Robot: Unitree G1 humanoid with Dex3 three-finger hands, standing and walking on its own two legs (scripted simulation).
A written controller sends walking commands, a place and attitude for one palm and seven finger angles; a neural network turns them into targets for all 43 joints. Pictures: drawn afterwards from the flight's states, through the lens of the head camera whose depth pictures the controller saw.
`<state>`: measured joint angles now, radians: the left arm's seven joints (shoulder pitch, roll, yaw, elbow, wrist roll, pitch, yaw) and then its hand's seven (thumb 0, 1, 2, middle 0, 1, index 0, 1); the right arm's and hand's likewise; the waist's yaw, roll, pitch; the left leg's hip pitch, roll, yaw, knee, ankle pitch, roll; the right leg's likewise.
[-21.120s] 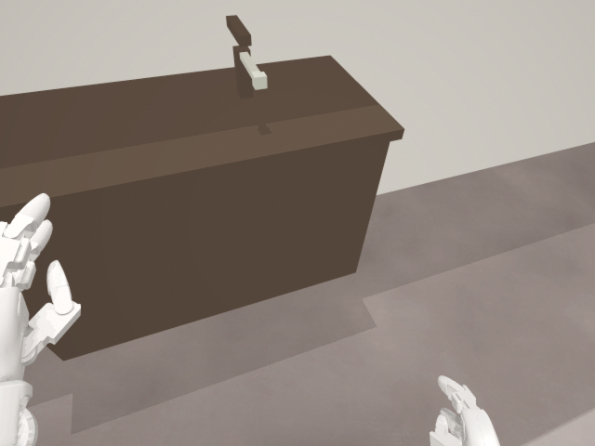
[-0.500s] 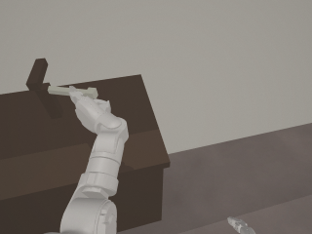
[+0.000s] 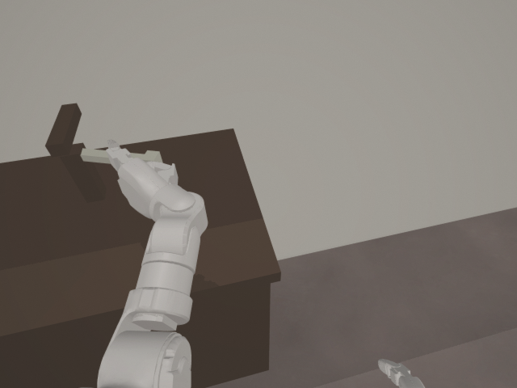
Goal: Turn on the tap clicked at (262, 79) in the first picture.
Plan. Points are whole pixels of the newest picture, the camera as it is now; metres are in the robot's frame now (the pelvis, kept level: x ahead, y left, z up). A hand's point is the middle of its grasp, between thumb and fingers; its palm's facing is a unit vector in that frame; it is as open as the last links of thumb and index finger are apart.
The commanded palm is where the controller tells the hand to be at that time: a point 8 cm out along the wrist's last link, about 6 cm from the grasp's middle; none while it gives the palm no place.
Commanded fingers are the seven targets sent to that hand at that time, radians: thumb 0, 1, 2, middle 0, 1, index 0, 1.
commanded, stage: lift the hand up off the lever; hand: left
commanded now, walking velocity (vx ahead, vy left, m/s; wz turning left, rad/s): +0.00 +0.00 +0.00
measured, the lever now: (152, 161) +0.47 +0.24 +0.11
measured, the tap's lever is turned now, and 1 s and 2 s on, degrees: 67 67 67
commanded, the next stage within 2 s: draw the hand back beside the body in 0.64 s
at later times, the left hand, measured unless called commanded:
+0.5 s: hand (165, 165) +0.38 +0.17 +0.18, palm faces +0.77 -0.64 -0.05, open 7.8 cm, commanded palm +0.33 +0.19 +0.18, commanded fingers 0.00 0.90 0.90 -0.15 -0.15 -0.15 -0.15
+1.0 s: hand (182, 184) +0.36 +0.14 +0.17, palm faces +0.33 -0.94 -0.05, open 7.8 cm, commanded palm +0.30 +0.20 +0.18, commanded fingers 0.00 0.90 0.90 -0.16 -0.19 -0.16 -0.19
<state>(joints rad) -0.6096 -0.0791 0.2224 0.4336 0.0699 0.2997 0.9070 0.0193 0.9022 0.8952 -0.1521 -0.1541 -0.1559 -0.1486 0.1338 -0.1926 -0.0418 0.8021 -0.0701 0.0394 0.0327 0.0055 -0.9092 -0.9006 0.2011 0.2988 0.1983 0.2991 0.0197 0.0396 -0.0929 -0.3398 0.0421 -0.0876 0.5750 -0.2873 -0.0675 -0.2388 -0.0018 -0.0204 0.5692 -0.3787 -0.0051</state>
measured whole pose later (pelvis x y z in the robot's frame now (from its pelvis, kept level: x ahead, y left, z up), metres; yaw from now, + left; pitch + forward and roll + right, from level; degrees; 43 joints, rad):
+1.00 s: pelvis +0.00 +0.00 +0.01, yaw -3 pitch -2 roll +1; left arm -0.26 0.10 0.11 0.07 -0.07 0.31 0.34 0.02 0.90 0.89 -0.16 -0.17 -0.16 -0.16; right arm 0.15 -0.20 -0.01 0.69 0.01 0.13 -0.05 0.01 -0.91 -0.90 0.20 0.30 0.20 0.30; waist 0.00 0.03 -0.06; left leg -0.17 0.05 -0.03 0.46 -0.25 -0.06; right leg -0.10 0.00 0.03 0.48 -0.33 0.00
